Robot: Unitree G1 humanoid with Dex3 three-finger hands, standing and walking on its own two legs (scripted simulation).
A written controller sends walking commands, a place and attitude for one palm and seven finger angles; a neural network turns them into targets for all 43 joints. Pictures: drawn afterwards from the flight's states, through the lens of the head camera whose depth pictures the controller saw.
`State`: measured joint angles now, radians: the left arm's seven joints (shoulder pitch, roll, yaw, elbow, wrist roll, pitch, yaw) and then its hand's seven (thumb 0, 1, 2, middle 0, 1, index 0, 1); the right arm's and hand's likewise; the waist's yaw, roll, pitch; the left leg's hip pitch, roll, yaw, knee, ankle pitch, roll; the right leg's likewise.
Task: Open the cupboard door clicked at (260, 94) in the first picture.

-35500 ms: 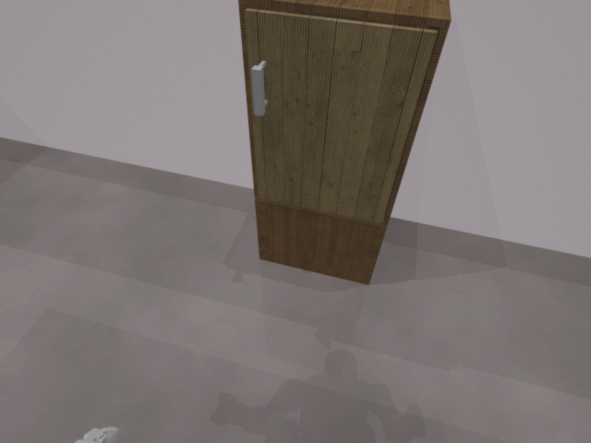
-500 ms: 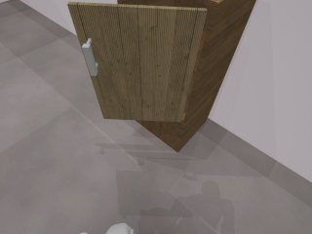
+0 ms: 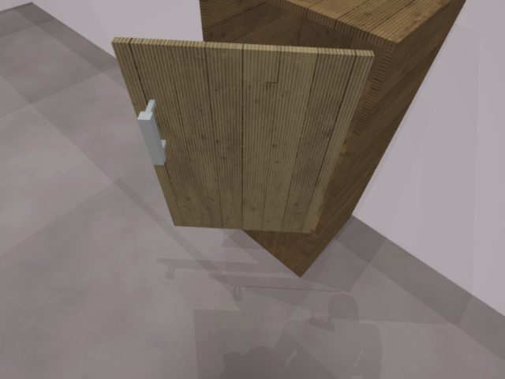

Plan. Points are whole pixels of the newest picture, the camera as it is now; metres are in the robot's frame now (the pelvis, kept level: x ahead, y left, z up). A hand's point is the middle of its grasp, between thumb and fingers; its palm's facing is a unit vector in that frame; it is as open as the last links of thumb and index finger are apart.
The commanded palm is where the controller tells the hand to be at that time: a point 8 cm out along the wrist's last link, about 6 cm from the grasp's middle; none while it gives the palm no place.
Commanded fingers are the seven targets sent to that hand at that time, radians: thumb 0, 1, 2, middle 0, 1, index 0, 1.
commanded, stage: come to a stop and stand still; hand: left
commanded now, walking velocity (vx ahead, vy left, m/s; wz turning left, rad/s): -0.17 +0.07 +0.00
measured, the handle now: (155, 132) +0.54 +0.23 +0.04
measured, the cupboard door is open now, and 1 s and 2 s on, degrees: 39 39 39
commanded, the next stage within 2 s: look again from close up in 0.84 s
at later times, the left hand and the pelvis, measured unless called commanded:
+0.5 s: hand out of the picture +0.04 +0.22 -0.18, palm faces +0.05 -0.97 -0.24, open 7.4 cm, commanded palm none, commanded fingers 0.00 0.90 0.90 -0.20 -0.30 -0.20 -0.30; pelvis -0.01 +0.03 -0.01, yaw +0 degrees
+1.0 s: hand out of the picture -0.01 +0.21 -0.17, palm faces -0.01 -0.98 -0.21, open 7.4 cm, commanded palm none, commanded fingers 0.00 0.90 0.90 -0.20 -0.30 -0.20 -0.30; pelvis -0.02 +0.03 +0.00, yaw -1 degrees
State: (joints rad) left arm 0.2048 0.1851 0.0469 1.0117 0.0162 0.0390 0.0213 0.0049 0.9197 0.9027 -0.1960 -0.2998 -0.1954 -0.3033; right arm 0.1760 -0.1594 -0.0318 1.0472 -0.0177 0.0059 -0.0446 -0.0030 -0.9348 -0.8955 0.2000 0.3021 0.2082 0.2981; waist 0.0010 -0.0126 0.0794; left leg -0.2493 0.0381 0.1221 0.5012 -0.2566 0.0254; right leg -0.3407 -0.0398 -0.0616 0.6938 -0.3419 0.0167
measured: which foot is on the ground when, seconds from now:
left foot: down 0.00-0.06, up 0.08-0.38, down 0.40-1.00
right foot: up 0.00-0.02, down 0.04-1.00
